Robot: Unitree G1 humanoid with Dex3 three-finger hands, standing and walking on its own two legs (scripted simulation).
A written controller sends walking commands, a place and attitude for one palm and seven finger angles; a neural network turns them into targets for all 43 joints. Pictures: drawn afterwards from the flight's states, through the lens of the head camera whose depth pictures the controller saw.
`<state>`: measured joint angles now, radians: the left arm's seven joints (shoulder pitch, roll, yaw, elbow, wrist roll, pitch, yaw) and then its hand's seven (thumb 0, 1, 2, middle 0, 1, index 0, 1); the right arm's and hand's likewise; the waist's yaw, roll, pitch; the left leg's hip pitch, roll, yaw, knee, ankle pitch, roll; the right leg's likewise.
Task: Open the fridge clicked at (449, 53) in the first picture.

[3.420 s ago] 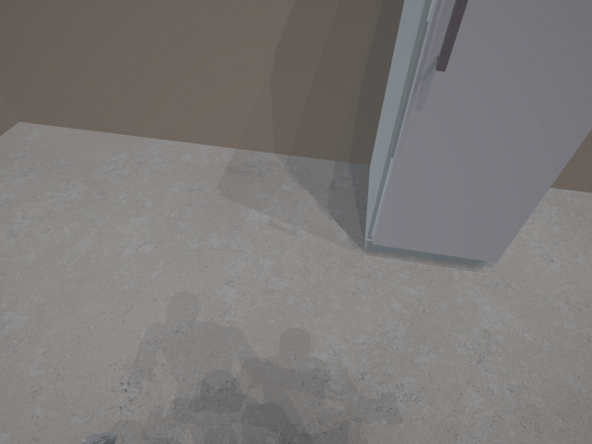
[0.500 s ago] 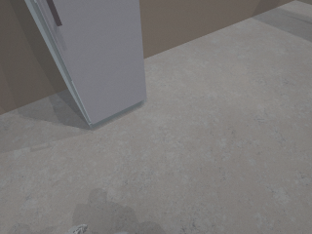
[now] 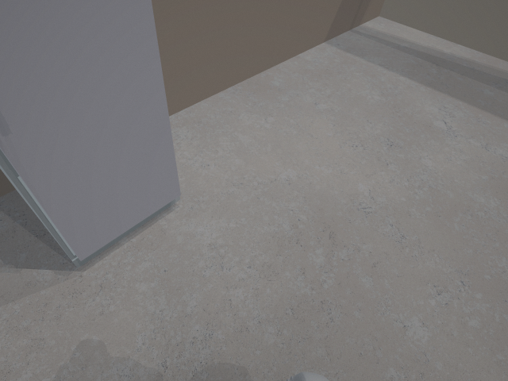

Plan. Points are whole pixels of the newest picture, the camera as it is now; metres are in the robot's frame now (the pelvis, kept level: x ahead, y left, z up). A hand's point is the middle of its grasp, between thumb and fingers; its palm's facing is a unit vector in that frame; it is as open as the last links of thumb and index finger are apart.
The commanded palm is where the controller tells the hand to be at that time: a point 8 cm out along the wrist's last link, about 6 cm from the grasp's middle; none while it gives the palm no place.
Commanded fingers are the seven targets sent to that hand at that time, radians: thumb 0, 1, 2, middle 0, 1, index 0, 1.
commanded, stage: walk to a spot facing it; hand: left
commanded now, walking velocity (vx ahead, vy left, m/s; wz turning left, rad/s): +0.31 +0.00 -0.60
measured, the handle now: out of the picture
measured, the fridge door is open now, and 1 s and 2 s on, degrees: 0 0 0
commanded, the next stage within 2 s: turn to face it in 0.32 s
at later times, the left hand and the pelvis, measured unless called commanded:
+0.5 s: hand (225, 270) +0.37 +0.08 -0.17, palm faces -0.29 -0.93 -0.21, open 7.4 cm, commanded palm none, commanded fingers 0.00 0.90 0.90 -0.20 -0.30 -0.20 -0.30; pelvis +0.21 -0.06 -0.02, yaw -16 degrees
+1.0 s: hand (192, 263) +0.39 +0.16 -0.18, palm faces -0.01 -0.98 -0.21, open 7.4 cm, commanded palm none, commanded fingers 0.00 0.90 0.90 -0.20 -0.30 -0.20 -0.30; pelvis +0.32 -0.03 +0.00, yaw -4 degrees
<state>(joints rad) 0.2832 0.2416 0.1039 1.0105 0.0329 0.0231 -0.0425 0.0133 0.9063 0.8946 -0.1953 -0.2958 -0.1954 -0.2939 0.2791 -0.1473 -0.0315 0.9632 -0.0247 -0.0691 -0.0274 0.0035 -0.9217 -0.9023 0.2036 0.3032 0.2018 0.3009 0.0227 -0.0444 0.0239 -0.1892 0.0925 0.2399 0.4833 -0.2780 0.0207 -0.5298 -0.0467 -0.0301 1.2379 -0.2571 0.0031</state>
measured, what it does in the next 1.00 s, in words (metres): walks ahead: right foot, then left foot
